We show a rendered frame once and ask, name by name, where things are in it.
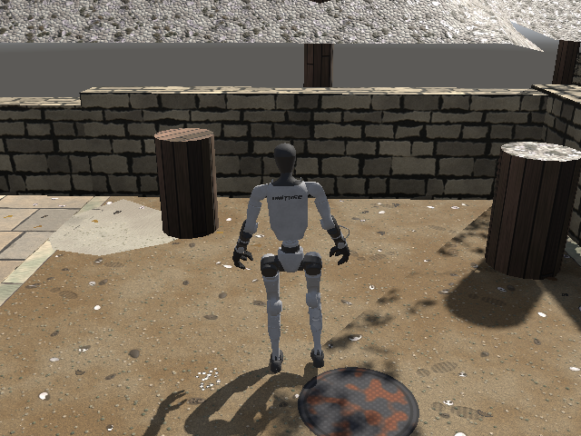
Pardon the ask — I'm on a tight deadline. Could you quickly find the right robot upper arm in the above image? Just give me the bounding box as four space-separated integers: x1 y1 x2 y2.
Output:
305 182 335 231

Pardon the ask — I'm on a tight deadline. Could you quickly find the robot right forearm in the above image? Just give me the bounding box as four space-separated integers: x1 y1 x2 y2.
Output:
327 215 347 249

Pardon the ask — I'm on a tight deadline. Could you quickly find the robot right hand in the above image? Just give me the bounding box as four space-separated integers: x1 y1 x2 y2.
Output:
330 245 350 265

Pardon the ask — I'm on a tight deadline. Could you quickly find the robot left forearm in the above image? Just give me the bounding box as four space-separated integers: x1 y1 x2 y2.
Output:
235 220 253 253

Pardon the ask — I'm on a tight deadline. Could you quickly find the robot left hand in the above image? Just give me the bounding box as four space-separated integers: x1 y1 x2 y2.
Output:
232 248 253 270

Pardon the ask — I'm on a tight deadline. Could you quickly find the robot right thigh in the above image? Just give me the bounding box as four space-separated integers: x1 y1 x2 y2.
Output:
303 252 322 308

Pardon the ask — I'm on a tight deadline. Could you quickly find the right robot shin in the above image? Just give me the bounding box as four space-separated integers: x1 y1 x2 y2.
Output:
309 292 322 355

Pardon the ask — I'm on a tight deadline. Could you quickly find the left robot upper arm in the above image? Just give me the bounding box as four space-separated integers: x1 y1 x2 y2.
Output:
243 183 268 233

